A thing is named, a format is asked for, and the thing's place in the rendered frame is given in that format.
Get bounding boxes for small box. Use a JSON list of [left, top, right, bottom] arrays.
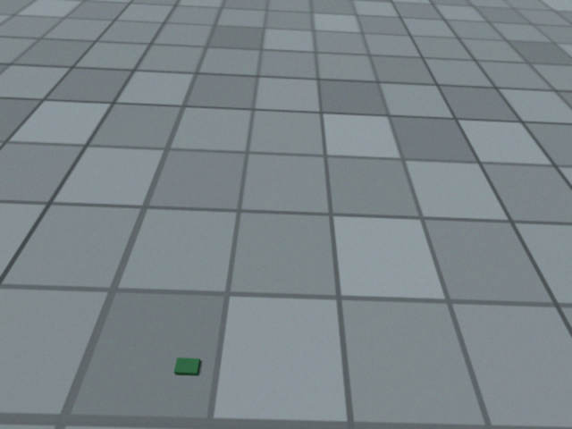
[[174, 357, 201, 376]]

